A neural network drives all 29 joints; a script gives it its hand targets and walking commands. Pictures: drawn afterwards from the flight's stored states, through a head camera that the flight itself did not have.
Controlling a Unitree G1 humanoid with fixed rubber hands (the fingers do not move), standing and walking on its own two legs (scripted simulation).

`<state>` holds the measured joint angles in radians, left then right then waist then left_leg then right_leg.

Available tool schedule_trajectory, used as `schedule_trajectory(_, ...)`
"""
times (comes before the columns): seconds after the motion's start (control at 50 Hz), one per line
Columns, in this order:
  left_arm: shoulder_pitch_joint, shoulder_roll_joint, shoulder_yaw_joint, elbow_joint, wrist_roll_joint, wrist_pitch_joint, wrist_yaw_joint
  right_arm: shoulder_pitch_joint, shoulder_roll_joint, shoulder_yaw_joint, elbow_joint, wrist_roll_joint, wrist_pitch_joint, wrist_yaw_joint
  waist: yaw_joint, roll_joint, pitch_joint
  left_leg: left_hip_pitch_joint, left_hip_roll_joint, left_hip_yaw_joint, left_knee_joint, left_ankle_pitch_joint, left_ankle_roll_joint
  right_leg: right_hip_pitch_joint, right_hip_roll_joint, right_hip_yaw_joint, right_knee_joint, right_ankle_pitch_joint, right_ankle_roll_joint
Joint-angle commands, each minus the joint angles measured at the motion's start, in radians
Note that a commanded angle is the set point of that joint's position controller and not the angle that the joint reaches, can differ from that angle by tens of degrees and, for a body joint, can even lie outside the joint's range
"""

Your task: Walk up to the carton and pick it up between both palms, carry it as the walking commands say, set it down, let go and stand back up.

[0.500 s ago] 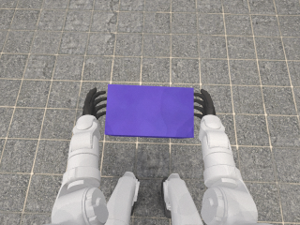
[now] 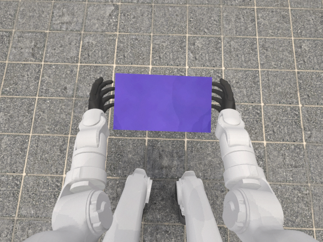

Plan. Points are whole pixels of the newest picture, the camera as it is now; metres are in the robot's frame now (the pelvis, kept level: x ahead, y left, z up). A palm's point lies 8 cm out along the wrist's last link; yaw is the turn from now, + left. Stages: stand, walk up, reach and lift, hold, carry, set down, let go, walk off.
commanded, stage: set down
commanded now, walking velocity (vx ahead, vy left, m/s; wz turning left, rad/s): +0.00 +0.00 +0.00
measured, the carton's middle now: (162, 106) +0.45 +0.02 -0.17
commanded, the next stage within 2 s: none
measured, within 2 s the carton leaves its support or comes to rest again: neither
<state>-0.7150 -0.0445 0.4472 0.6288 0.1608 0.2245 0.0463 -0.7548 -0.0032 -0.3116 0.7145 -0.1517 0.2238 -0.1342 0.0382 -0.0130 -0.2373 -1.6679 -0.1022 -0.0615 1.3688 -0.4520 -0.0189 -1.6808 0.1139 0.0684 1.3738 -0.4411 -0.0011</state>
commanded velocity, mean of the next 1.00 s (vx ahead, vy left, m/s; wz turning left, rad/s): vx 0.00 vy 0.00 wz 0.00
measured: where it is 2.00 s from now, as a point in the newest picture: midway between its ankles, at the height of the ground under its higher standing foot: (161, 208)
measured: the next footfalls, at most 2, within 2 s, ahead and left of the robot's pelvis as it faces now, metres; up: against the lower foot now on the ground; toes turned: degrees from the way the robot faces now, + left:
none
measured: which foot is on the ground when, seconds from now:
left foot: down 0.00-1.00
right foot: down 0.00-1.00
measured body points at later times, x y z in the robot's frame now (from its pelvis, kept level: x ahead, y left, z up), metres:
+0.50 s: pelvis -0.03 +0.00 -0.08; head +0.25 -0.01 +0.27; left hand +0.44 +0.18 -0.19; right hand +0.46 -0.15 -0.20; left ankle +0.07 +0.12 -0.57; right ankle +0.07 -0.10 -0.57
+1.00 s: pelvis -0.04 +0.00 -0.15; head +0.28 -0.01 +0.17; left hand +0.46 +0.19 -0.28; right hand +0.49 -0.14 -0.29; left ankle +0.07 +0.12 -0.57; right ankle +0.07 -0.10 -0.57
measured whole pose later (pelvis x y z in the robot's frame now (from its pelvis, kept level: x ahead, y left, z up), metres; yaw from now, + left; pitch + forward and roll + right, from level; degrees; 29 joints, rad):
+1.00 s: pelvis -0.04 +0.00 -0.15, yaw +0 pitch +46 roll +2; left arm -1.10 0.10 0.44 0.75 0.09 0.26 0.08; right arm -1.20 -0.17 -0.25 0.90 -0.06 0.25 -0.19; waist 0.05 -0.02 -0.01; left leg -2.15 -0.12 -0.03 1.87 -0.52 -0.05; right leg -2.18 0.16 0.04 1.87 -0.50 0.02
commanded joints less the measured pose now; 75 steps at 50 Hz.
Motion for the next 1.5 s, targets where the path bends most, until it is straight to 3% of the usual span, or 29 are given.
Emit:
schedule_trajectory(0.0,-0.598,-0.829,-0.527,0.036,-0.095,0.0,-0.245,-0.661,0.895,0.457,-0.045,0.109,-0.045,0.283,0.02,-0.024,-0.842,0.36,-0.037,0.049,-0.052,0.289,0.0,0.397,0.037,-0.045,-0.048,0.24,0.014)
schedule_trajectory(0.04,-0.625,-0.841,-0.534,0.031,-0.105,0.003,-0.242,-0.701,0.892,0.46,-0.048,0.125,-0.041,0.284,0.028,-0.025,-0.89,0.375,-0.038,0.056,-0.02,0.273,-0.003,0.365,0.041,-0.052,-0.02,0.207,0.012)
schedule_trajectory(0.1,-0.672,-0.838,-0.538,0.03,-0.111,0.01,-0.236,-0.706,0.891,0.434,-0.012,0.113,-0.033,0.285,0.004,-0.011,-0.901,0.358,-0.034,0.05,0.008,0.261,-0.006,0.314,0.041,-0.062,0.018,0.206,0.011)
schedule_trajectory(0.12,-0.699,-0.847,-0.539,0.011,-0.123,0.007,-0.235,-0.72,0.899,0.442,-0.009,0.111,-0.03,0.283,0.001,-0.041,-0.916,0.338,-0.036,0.053,0.019,0.258,-0.008,0.32,0.045,-0.066,0.025,0.205,0.011)
schedule_trajectory(0.14,-0.706,-0.849,-0.547,0.014,-0.128,0.009,-0.234,-0.741,0.913,0.448,-0.013,0.129,-0.03,0.283,0.02,-0.014,-0.94,0.325,-0.039,0.067,0.034,0.241,-0.008,0.34,0.042,-0.054,0.034,0.193,0.008)
schedule_trajectory(0.16,-0.704,-0.838,-0.524,0.041,-0.125,0.016,-0.231,-0.773,0.901,0.444,-0.01,0.137,-0.025,0.286,0.023,-0.039,-0.905,0.323,-0.037,0.06,0.037,0.223,-0.004,0.301,0.045,-0.071,0.052,0.173,0.014)
schedule_trajectory(0.18,-0.726,-0.851,-0.529,0.034,-0.122,0.019,-0.233,-0.792,0.892,0.437,-0.035,0.138,-0.03,0.279,0.013,0.009,-0.932,0.318,-0.037,0.067,0.06,0.229,-0.005,0.296,0.04,-0.057,0.055,0.175,0.007)
schedule_trajectory(0.24,-0.79,-0.839,-0.533,-0.003,-0.142,0.016,-0.229,-0.81,0.895,0.428,-0.001,0.135,-0.016,0.276,-0.001,-0.025,-0.941,0.291,-0.036,0.071,0.088,0.217,-0.005,0.279,0.044,-0.068,0.088,0.166,0.011)
schedule_trajectory(0.3,-0.804,-0.836,-0.524,0.034,-0.132,0.029,-0.235,-0.813,0.887,0.403,0.032,0.128,-0.01,0.277,0.005,0.005,-0.91,0.263,-0.038,0.077,0.101,0.196,-0.008,0.238,0.046,-0.074,0.105,0.152,0.012)
schedule_trajectory(0.32,-0.805,-0.828,-0.506,0.05,-0.124,0.031,-0.235,-0.847,0.887,0.413,0.035,0.132,-0.01,0.279,0.022,-0.03,-0.9,0.235,-0.038,0.073,0.119,0.212,-0.006,0.228,0.046,-0.072,0.117,0.16,0.013)
schedule_trajectory(0.54,-0.89,-0.784,-0.497,0.039,-0.163,0.02,-0.245,-0.964,0.879,0.456,-0.018,0.181,-0.017,0.249,0.045,-0.047,-0.999,0.135,-0.04,0.101,0.245,0.265,-0.003,0.247,0.047,-0.066,0.209,0.222,0.026)
schedule_trajectory(0.62,-0.917,-0.791,-0.513,0.03,-0.18,0.017,-0.245,-0.959,0.871,0.449,0.011,0.169,-0.015,0.241,0.021,-0.071,-0.987,0.095,-0.037,0.096,0.268,0.258,-0.007,0.22,0.053,-0.079,0.249,0.225,0.025)
schedule_trajectory(0.64,-0.913,-0.778,-0.501,0.059,-0.172,0.016,-0.247,-0.964,0.871,0.45,0.017,0.162,-0.017,0.239,0.035,-0.079,-0.962,0.072,-0.036,0.092,0.265,0.236,-0.006,0.208,0.052,-0.082,0.257,0.21,0.024)
schedule_trajectory(0.68,-0.941,-0.778,-0.504,0.059,-0.182,0.016,-0.248,-0.96,0.856,0.424,0.047,0.158,-0.016,0.239,0.003,-0.058,-0.938,0.064,-0.034,0.089,0.276,0.217,-0.006,0.179,0.053,-0.092,0.273,0.197,0.022)
schedule_trajectory(0.72,-0.958,-0.75,-0.495,0.06,-0.166,0.016,-0.248,-0.97,0.863,0.416,0.06,0.164,-0.013,0.241,0.032,-0.047,-0.903,0.052,-0.028,0.098,0.288,0.215,-0.006,0.139,0.051,-0.086,0.283,0.186,0.022)
schedule_trajectory(0.74,-0.94,-0.776,-0.486,0.077,-0.157,0.021,-0.251,-0.956,0.862,0.403,0.086,0.155,-0.012,0.24,0.02,-0.044,-0.911,0.053,-0.03,0.104,0.294,0.211,-0.007,0.151,0.053,-0.085,0.28,0.179,0.018)
schedule_trajectory(0.84,-1.026,-0.724,-0.476,0.036,-0.175,0.006,-0.247,-1.084,0.835,0.443,0.023,0.202,-0.025,0.243,0.068,-0.065,-0.959,0.023,-0.028,0.102,0.345,0.234,-0.001,0.145,0.05,-0.083,0.339,0.204,0.022)
schedule_trajectory(0.86,-1.037,-0.723,-0.494,0.036,-0.182,0.008,-0.24,-1.092,0.828,0.437,0.019,0.207,-0.028,0.243,0.065,-0.025,-0.98,0.072,-0.026,0.098,0.346,0.252,-0.004,0.122,0.05,-0.097,0.363,0.211,0.02)
schedule_trajectory(0.88,-1.057,-0.717,-0.507,0.014,-0.194,0.005,-0.24,-1.096,0.825,0.448,0.018,0.216,-0.026,0.241,0.043,-0.057,-0.986,0.053,-0.023,0.106,0.371,0.268,-0.006,0.129,0.051,-0.094,0.363,0.222,0.021)
schedule_trajectory(0.92,-1.077,-0.711,-0.509,0.029,-0.21,0.002,-0.238,-1.098,0.815,0.45,0.033,0.216,-0.027,0.234,0.037,-0.067,-0.977,0.039,-0.023,0.111,0.385,0.254,-0.009,0.129,0.05,-0.098,0.373,0.214,0.022)
schedule_trajectory(1.0,-1.065,-0.721,-0.503,0.057,-0.209,0.002,-0.237,-1.159,0.818,0.458,0.01,0.235,-0.031,0.232,0.069,-0.053,-0.992,0.043,-0.024,0.112,0.405,0.241,-0.004,0.128,0.05,-0.108,0.416,0.195,0.024)
schedule_trajectory(1.02,-1.098,-0.72,-0.509,0.041,-0.216,0.001,-0.236,-1.141,0.796,0.44,0.025,0.221,-0.031,0.23,0.036,-0.045,-0.982,0.036,-0.02,0.112,0.417,0.255,-0.011,0.11,0.05,-0.111,0.428,0.213,0.022)
schedule_trajectory(1.04,-1.107,-0.697,-0.51,0.057,-0.216,0.0,-0.235,-1.133,0.797,0.429,0.063,0.219,-0.028,0.23,0.049,-0.042,-0.961,0.03,-0.019,0.115,0.418,0.227,-0.013,0.101,0.048,-0.114,0.437,0.19,0.022)
schedule_trajectory(1.06,-1.114,-0.701,-0.493,0.065,-0.21,0.003,-0.238,-1.155,0.778,0.418,0.071,0.205,-0.024,0.23,0.024,-0.048,-0.9,-0.002,-0.019,0.106,0.426,0.202,-0.011,0.065,0.047,-0.112,0.438,0.166,0.02)
schedule_trajectory(1.22,-1.189,-0.671,-0.528,0.054,-0.247,-0.01,-0.226,-1.258,0.746,0.462,0.016,0.262,-0.044,0.232,0.052,-0.052,-0.976,0.04,-0.013,0.11,0.496,0.262,-0.008,0.089,0.04,-0.124,0.518,0.221,0.023)
schedule_trajectory(1.24,-1.192,-0.661,-0.516,0.072,-0.236,-0.008,-0.228,-1.256,0.749,0.46,0.046,0.257,-0.04,0.233,0.077,-0.037,-0.973,0.031,-0.012,0.118,0.507,0.249,-0.008,0.11,0.034,-0.107,0.522,0.211,0.017)
schedule_trajectory(1.26,-1.213,-0.669,-0.522,0.059,-0.249,-0.008,-0.228,-1.262,0.735,0.456,0.031,0.26,-0.042,0.234,0.041,-0.045,-0.963,0.032,-0.01,0.111,0.511,0.24,-0.006,0.085,0.04,-0.117,0.527,0.201,0.015)
schedule_trajectory(1.38,-1.335,-0.588,-0.571,-0.043,-0.304,-0.012,-0.207,-1.394,0.698,0.515,-0.066,0.331,-0.036,0.227,0.089,-0.035,-1.228,0.161,0.001,0.129,0.567,0.278,-0.007,0.262,0.03,-0.125,0.598,0.262,0.011)
schedule_trajectory(1.48,-1.393,-0.546,-0.598,-0.067,-0.337,-0.009,-0.197,-1.366,0.655,0.515,-0.017,0.344,-0.021,0.224,0.042,-0.034,-1.215,0.229,0.005,0.118,0.614,0.286,0.001,0.281,0.024,-0.125,0.64,0.272,0.0)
